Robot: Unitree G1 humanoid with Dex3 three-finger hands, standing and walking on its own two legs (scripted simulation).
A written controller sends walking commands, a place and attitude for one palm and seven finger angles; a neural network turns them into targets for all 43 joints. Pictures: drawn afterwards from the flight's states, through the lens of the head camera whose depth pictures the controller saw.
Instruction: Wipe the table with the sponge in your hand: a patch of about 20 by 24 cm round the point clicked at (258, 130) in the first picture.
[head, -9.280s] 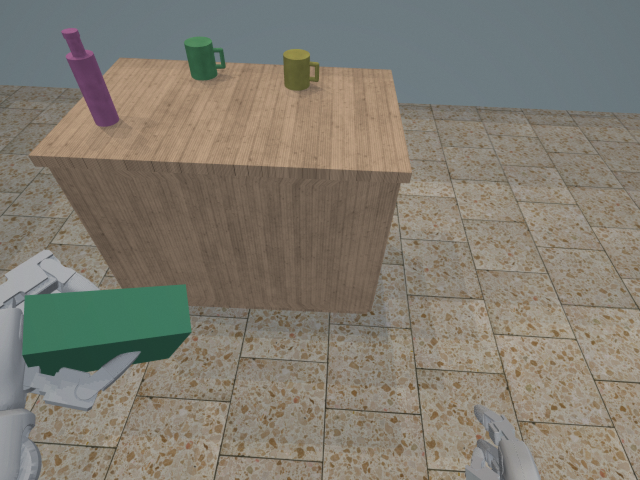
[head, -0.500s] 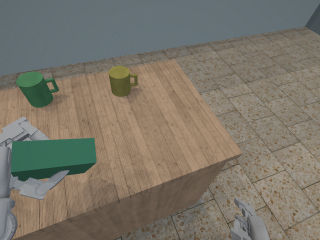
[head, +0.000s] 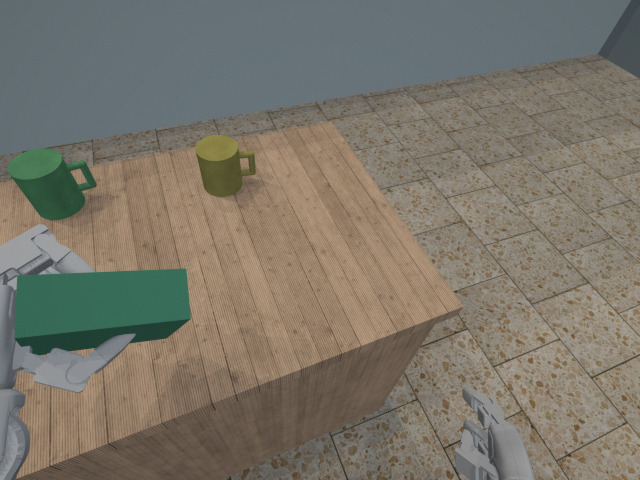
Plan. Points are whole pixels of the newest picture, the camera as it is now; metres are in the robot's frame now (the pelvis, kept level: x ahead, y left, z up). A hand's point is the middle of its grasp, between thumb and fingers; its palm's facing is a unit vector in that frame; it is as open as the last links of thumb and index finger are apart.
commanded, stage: shuffle to correct the standing spot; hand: left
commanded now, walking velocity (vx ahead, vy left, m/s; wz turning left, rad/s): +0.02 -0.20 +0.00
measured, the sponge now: (130, 310) +0.24 +0.21 +0.14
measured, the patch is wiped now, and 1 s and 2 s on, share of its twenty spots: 0.00 0.00 0.00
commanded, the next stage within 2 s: none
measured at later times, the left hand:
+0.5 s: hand (154, 306) +0.24 +0.18 +0.16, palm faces +0.30 -0.86 -0.41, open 8.8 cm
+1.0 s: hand (140, 312) +0.23 +0.19 +0.16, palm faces +0.30 -0.86 -0.42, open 8.8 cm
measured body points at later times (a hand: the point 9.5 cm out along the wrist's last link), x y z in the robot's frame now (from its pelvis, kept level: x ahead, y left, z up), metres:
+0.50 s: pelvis +0.01 -0.05 -0.01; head +0.04 -0.05 +0.44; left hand +0.21 +0.23 +0.18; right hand +0.18 -0.30 -0.09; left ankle +0.02 +0.10 -0.74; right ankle +0.00 -0.11 -0.74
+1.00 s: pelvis +0.00 -0.05 -0.01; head +0.04 -0.03 +0.44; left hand +0.20 +0.24 +0.18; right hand +0.17 -0.28 -0.09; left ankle +0.02 +0.10 -0.74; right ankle +0.00 -0.11 -0.74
